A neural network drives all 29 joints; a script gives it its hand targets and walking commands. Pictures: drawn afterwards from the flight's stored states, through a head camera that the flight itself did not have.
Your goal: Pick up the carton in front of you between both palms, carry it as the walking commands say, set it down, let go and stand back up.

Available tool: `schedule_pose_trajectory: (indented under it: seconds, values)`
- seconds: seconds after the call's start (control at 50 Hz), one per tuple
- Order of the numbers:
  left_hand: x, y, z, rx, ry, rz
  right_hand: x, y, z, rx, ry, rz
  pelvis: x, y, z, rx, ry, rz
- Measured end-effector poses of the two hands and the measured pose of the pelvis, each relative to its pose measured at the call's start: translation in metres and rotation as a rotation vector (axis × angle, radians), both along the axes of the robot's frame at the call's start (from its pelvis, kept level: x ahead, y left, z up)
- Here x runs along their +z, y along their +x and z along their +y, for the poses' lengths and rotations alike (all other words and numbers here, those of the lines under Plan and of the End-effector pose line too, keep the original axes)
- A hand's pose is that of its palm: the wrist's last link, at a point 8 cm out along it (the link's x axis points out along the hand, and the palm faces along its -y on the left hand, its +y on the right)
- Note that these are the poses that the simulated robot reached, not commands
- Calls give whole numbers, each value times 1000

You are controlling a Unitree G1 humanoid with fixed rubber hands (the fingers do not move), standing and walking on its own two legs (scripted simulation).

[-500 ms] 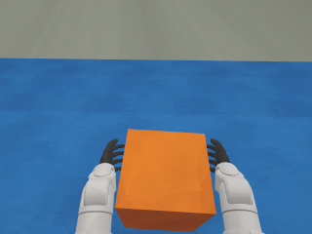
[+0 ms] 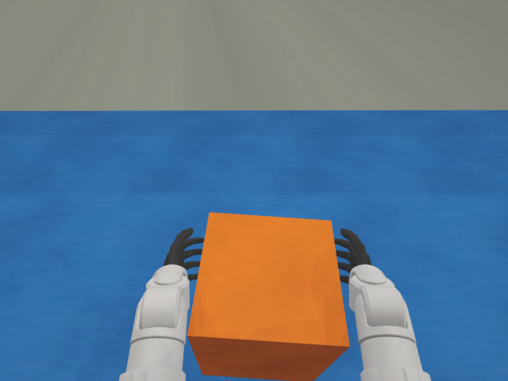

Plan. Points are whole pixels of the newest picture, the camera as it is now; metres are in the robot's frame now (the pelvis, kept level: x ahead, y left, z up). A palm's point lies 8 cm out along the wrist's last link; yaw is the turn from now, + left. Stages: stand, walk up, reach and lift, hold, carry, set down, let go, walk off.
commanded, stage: hold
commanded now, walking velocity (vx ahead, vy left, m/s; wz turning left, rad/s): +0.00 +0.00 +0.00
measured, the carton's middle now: (263, 301) +0.28 +0.00 -0.05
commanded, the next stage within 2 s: set down in 0.56 s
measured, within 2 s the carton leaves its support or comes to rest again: neither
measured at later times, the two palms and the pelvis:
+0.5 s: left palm (163, 277) +0.27 +0.16 +0.05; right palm (355, 280) +0.26 -0.14 +0.05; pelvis -0.02 +0.02 +0.00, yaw -1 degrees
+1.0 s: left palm (179, 276) +0.32 +0.16 -0.04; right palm (336, 277) +0.32 -0.13 -0.03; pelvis -0.02 +0.01 -0.02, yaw -1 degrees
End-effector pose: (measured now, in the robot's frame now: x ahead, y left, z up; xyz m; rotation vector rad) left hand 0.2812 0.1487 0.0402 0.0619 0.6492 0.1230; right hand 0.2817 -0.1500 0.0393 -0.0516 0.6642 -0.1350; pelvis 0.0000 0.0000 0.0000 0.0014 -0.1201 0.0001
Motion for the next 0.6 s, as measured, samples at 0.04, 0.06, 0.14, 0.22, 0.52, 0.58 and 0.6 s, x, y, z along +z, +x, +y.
schedule_pose_trajectory:
  seconds: [0.04, 0.06, 0.14, 0.22, 0.52, 0.58, 0.6]
  values:
    - [1, -4, 2, 1, -3, 0, 2, -4, 2, 1, 1, 0, 0, -4, 1, -1, 0, -10]
    - [1, -6, 3, 1, -4, 1, 2, -5, 2, 1, 1, 0, -1, -7, 2, -1, -1, -15]
    - [2, -12, 6, 3, -10, 2, 4, -12, 6, 2, 2, 1, -2, -15, 6, -2, -2, -30]
    - [3, -17, 10, 2, -16, 0, 5, -17, 9, 0, 5, -1, -3, -21, 9, -5, -3, -41]
    - [8, -11, 15, -15, -30, -9, 9, -18, 14, -21, 14, -12, -5, -22, 20, -21, -2, -55]
    - [7, -8, 15, -16, -30, -7, 9, -14, 14, -22, 13, -10, -4, -18, 20, -22, -1, -53]
    - [7, -7, 15, -16, -30, -6, 9, -13, 14, -22, 12, -9, -4, -17, 20, -23, -1, -52]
